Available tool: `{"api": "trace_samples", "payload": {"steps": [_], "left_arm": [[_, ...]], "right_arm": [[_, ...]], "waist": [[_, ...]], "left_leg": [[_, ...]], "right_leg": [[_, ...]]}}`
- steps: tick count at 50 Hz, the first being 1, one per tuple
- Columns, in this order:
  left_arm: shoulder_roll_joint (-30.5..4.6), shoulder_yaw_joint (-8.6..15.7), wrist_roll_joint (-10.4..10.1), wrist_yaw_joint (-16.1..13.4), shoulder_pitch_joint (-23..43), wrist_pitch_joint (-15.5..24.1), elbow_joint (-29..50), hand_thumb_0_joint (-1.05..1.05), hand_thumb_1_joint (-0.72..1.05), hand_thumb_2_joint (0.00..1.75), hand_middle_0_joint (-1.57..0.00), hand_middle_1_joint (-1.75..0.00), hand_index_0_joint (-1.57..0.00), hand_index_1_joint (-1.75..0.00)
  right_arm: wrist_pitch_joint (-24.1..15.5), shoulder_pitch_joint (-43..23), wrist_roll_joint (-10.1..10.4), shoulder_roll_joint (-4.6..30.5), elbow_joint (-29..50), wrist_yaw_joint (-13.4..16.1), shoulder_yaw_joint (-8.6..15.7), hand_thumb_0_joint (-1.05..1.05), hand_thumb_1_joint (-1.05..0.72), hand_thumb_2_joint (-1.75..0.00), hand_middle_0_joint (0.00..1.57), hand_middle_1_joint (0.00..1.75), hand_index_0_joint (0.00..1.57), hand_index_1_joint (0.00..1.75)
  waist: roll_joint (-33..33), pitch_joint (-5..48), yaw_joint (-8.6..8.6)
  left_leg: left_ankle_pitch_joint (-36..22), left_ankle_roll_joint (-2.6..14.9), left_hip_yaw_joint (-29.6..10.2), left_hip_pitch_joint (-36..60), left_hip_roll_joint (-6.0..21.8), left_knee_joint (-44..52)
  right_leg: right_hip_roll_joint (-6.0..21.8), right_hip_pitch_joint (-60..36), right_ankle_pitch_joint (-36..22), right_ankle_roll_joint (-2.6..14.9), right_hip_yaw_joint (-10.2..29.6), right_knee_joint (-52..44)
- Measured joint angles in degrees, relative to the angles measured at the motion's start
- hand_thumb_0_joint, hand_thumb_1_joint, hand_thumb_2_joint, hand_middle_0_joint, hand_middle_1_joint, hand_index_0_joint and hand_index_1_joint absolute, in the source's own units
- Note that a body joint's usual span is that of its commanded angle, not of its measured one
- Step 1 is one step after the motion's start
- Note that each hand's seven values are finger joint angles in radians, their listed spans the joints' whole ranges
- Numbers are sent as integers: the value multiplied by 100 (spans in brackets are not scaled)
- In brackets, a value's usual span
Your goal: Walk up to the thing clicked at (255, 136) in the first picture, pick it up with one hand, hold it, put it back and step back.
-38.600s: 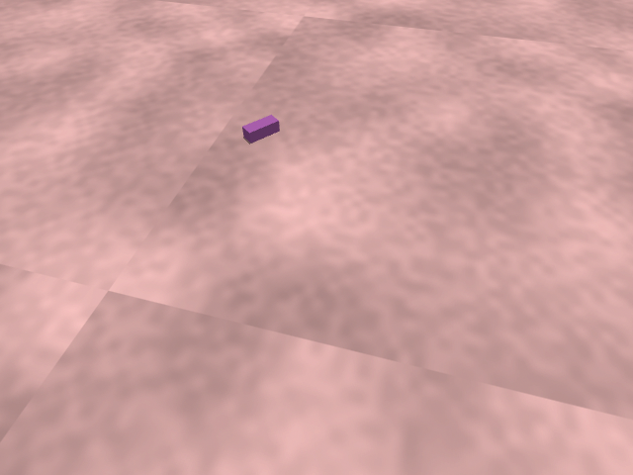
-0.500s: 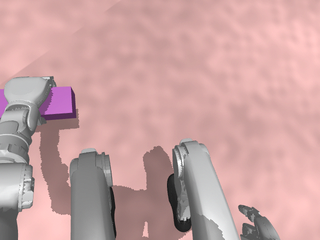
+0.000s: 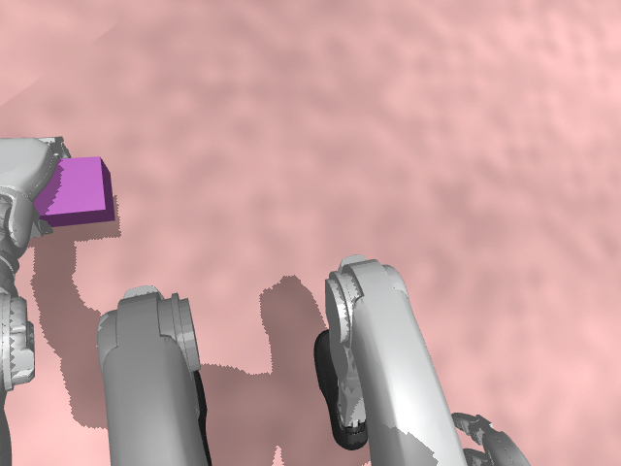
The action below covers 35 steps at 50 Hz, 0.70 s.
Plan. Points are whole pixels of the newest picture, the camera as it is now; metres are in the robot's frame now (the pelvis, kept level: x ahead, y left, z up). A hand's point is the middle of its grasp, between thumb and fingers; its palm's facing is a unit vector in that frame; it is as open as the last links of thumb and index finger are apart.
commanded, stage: crouch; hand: left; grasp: from above
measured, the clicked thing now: (31, 196) +0.46 +0.31 -0.19
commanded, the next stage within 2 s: lower in 0.04 s
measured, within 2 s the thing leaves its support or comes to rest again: rests again in 1.24 s
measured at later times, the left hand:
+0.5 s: hand (46, 208) +0.45 +0.31 -0.22, palm faces -0.49 -0.07 -0.87, open 10.4 cm
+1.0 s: hand (63, 211) +0.45 +0.30 -0.27, palm faces -0.47 -0.10 -0.88, open 10.4 cm
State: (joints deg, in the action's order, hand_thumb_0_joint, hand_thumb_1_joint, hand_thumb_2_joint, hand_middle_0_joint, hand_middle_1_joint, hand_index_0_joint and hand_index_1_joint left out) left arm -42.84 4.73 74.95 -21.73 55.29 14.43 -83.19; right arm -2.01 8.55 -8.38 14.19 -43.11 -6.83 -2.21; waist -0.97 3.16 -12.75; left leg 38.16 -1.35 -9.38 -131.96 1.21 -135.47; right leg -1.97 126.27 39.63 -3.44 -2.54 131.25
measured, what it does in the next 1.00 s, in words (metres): stands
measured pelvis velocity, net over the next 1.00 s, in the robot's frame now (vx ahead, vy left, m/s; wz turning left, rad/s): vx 0.01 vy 0.00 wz -0.07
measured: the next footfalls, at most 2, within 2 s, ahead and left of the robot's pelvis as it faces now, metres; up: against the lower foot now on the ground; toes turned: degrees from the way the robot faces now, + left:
none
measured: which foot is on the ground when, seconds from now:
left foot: down 0.00-1.00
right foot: down 0.00-1.00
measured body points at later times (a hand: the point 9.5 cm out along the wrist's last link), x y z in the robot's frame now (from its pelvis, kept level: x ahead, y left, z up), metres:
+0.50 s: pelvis +0.01 +0.00 -0.03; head +0.26 +0.09 +0.34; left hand +0.47 +0.31 -0.17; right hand +0.06 -0.27 -0.12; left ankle +0.08 +0.13 -0.31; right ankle +0.10 -0.13 -0.31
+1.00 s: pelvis +0.01 +0.00 -0.04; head +0.28 +0.10 +0.31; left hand +0.48 +0.30 -0.22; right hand +0.06 -0.27 -0.13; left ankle +0.08 +0.13 -0.31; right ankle +0.10 -0.13 -0.31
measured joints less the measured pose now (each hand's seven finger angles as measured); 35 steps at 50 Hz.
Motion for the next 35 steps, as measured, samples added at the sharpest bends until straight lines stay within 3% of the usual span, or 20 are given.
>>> {"api": "trace_samples", "payload": {"steps": [19,31,35], "left_arm": [[-278,30,36,-139,82,83,-293,-1,-8,68,-57,-76,-62,-68],[-606,317,266,-508,75,248,-563,-1,-8,68,-57,-77,-61,-69],[-665,343,233,-599,69,198,-586,-1,-8,68,-56,-77,-61,-69]], "right_arm": [[-53,-158,-103,53,52,-75,-213,1,-92,-90,21,30,20,30],[-157,-211,-313,103,47,-151,-399,1,-92,-90,21,30,20,30],[-192,-221,-352,102,25,-185,-447,1,-91,-90,21,30,20,30]], "waist": [[-147,-255,-95],[-286,-496,-247],[-321,-543,-271]], "left_leg": [[86,-31,-129,-202,-28,-366],[158,-83,-296,-364,-45,-714],[194,-86,-335,-408,-35,-803]], "right_leg": [[-36,163,65,-15,-75,300],[-94,309,86,-51,-175,568],[-121,354,94,-67,-196,628]]}}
